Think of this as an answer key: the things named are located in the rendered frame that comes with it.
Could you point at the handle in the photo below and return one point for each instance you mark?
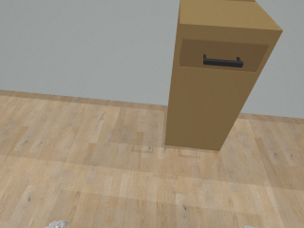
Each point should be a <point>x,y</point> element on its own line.
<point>221,62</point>

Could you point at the drawer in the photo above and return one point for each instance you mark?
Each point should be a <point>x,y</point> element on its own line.
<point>192,51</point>

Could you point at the cabinet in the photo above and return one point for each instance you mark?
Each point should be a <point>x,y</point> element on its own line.
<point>204,103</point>

